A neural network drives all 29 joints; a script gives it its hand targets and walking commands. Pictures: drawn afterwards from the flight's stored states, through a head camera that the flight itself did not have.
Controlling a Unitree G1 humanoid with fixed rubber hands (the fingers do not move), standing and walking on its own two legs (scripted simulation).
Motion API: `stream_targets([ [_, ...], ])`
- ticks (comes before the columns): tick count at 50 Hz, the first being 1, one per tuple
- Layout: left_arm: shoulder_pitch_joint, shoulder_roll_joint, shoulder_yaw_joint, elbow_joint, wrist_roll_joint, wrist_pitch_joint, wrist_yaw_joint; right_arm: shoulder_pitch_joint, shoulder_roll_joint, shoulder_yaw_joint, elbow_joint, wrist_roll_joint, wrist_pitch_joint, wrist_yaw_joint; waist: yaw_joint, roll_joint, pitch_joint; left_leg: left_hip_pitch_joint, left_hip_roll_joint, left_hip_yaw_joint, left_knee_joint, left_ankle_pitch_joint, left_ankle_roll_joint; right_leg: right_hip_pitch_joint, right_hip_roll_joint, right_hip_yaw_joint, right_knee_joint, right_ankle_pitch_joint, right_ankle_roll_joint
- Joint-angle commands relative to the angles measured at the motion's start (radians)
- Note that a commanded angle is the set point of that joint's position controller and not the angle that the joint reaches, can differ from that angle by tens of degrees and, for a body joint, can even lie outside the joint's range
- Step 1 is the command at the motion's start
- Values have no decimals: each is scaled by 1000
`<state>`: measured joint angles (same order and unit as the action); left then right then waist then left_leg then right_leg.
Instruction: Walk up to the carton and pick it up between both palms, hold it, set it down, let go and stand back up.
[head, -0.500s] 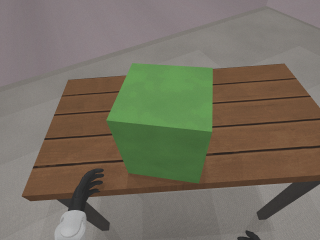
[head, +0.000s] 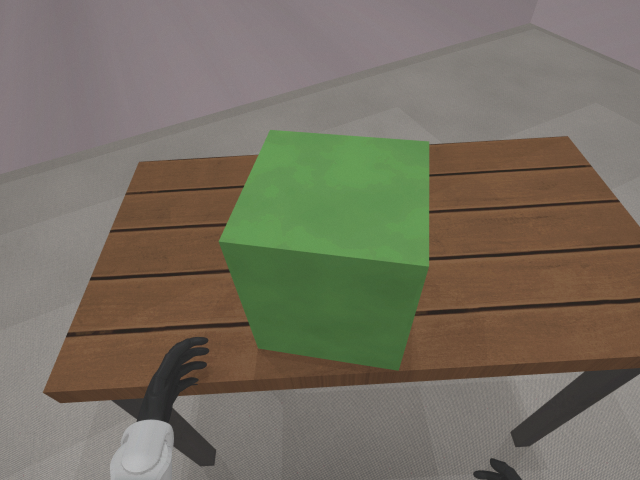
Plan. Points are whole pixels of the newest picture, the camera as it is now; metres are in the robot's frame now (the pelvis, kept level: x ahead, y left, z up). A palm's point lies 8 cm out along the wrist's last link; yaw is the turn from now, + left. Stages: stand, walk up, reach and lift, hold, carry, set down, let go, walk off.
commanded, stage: stand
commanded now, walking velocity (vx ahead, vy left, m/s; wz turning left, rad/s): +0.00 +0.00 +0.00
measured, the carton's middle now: (336, 253) +0.39 +0.02 +0.05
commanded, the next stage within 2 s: none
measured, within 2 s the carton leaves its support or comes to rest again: neither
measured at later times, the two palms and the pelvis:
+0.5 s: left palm (161, 404) +0.20 +0.23 -0.01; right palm out of the picture +0.11 -0.21 -0.12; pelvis +0.00 +0.00 +0.00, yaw +0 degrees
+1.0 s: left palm (160, 401) +0.21 +0.23 -0.01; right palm out of the picture +0.12 -0.21 -0.12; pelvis +0.00 +0.01 +0.00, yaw +1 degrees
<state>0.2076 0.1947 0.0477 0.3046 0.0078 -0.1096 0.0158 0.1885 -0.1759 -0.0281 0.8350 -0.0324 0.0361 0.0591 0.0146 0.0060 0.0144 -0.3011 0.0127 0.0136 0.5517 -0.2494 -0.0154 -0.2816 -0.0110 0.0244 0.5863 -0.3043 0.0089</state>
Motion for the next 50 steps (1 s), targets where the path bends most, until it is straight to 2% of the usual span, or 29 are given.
stream_targets([
  [1,60,109,13,77,25,101,-2,-40,-117,-29,-109,-4,-29,-4,-5,-133,26,-8,30,-47,-102,-2,5,-75,-38,81,-146,-24,-22],
  [6,80,73,-3,86,18,99,-6,-49,-112,-28,-119,1,-24,-15,-1,-108,35,-32,42,-69,-132,-69,23,-50,-33,64,-127,0,-23],
  [7,93,91,2,89,11,99,-8,-47,-102,-23,-128,10,-31,-9,-1,-120,23,-17,60,-96,-136,-45,34,-49,-39,65,-129,30,-22],
  [10,63,86,4,87,19,99,-12,-30,-101,-25,-112,0,-30,-5,-12,-94,-10,11,33,-51,-89,23,21,-40,-37,76,-127,25,-17],
  [11,49,86,0,80,19,93,-15,-62,-97,-23,-131,1,-31,-8,-11,-117,-20,27,46,-60,-95,27,25,-59,-49,79,-136,33,-21],
  [13,79,72,-3,99,16,94,-16,-79,-90,-20,-130,-2,-32,-10,10,-91,-2,-17,44,-72,-108,-26,30,-21,-29,50,-116,51,-14],
  [17,52,94,10,84,18,97,-11,-59,-119,-27,-134,5,-26,-14,-3,-178,21,-22,46,-75,-106,-26,26,-59,-37,70,-125,15,-20],
  [18,43,75,-4,87,20,97,-7,-57,-107,-24,-133,8,-28,-12,-20,-142,43,3,29,-54,-104,-20,13,-94,-46,78,-159,-42,-26],
  [19,37,67,-5,79,12,98,-7,-81,-120,-27,-145,-4,-24,-12,-8,-103,44,-13,29,-53,-86,-35,20,-87,-38,77,-147,-23,-26],
  [20,42,76,-7,90,15,103,-2,-61,-91,-24,-136,7,-23,-4,-25,-148,46,10,20,-51,-84,-38,17,-114,-49,86,-171,-63,-25],
  [22,34,79,-2,82,16,100,-8,-43,-126,-37,-124,-1,-24,-10,-20,-123,8,-14,31,-58,-87,-35,19,-63,-43,84,-152,-29,-21],
  [24,36,98,8,83,25,101,-10,-42,-84,-17,-128,-3,-27,-6,-15,-156,33,31,14,-40,-70,16,9,-116,-48,79,-164,-60,-11],
  [26,40,63,2,96,19,101,-8,-26,-74,-19,-120,3,-24,-5,-14,-153,4,12,23,-50,-78,-10,18,-71,-46,79,-155,-51,-10],
  [28,19,92,4,78,23,105,-2,-49,-64,-13,-138,8,-26,-6,-17,-118,20,25,12,-37,-70,25,7,-101,-56,95,-156,-34,-25],
  [29,50,75,0,75,22,103,-7,-70,-112,-27,-152,-4,-23,-18,-7,-133,5,7,39,-66,-85,-20,22,-69,-37,73,-139,16,-18],
  [30,49,73,-4,78,14,105,-7,-77,-101,-21,-148,-6,-24,-10,1,-111,11,-28,33,-61,-98,-25,13,-40,-40,65,-131,2,-10],
  [31,62,88,0,85,18,106,-4,-50,-109,-21,-145,0,-24,-10,-9,-140,33,-9,27,-59,-92,-6,11,-74,-43,80,-129,4,-21],
  [32,59,80,0,84,15,107,-6,-56,-101,-22,-154,1,-26,-9,-6,-163,-10,4,30,-71,-85,12,16,-45,-40,63,-127,28,-8],
  [34,43,98,10,79,25,101,-5,-81,-96,-21,-154,-4,-31,-15,-1,-137,-18,6,31,-63,-86,-1,23,-50,-42,70,-127,24,-15],
  [35,28,90,4,78,28,98,-11,-42,-88,-18,-140,1,-29,-10,-13,-165,-24,27,23,-52,-69,32,13,-62,-49,82,-130,14,-13],
  [37,37,90,3,76,20,100,-13,-65,-94,-19,-147,0,-26,-13,-19,-129,-5,20,24,-45,-57,28,20,-68,-38,71,-134,10,-10],
  [38,56,71,-1,80,25,102,-8,-41,-118,-34,-142,-8,-25,-14,-6,-132,-21,1,24,-49,-63,16,17,-28,-39,61,-116,19,-8],
  [39,32,76,-2,67,18,103,-6,-44,-86,-18,-143,8,-28,-10,-24,-92,19,8,21,-41,-64,38,17,-50,-56,86,-134,47,-21],
  [40,32,100,8,80,18,102,-3,-41,-90,-20,-135,4,-33,-2,-27,-156,-28,46,27,-55,-49,54,19,-56,-52,86,-131,45,-22],
  [42,45,69,-5,78,15,99,-14,-49,-100,-23,-142,0,-30,-4,-12,-122,-21,31,24,-53,-55,71,18,-46,-38,69,-122,36,-13],
  [45,24,88,4,72,15,99,-7,-41,-96,-20,-151,0,-28,-9,-31,-179,8,23,30,-62,-71,44,19,-71,-52,69,-126,28,-15],
  [46,17,82,-2,60,12,102,-14,-72,-108,-22,-150,5,-24,-9,-13,-149,40,-14,34,-71,-77,47,20,-61,-45,60,-141,19,-13],
  [47,21,82,-1,57,14,102,-13,-54,-121,-24,-157,5,-24,-9,-23,-137,26,3,26,-67,-78,14,18,-69,-55,75,-130,0,-18],
  [50,77,76,-5,86,21,104,-12,-54,-122,-31,-143,-2,-27,-7,4,-139,-15,5,19,-61,-70,12,17,-31,-38,56,-119,15,-14],
])
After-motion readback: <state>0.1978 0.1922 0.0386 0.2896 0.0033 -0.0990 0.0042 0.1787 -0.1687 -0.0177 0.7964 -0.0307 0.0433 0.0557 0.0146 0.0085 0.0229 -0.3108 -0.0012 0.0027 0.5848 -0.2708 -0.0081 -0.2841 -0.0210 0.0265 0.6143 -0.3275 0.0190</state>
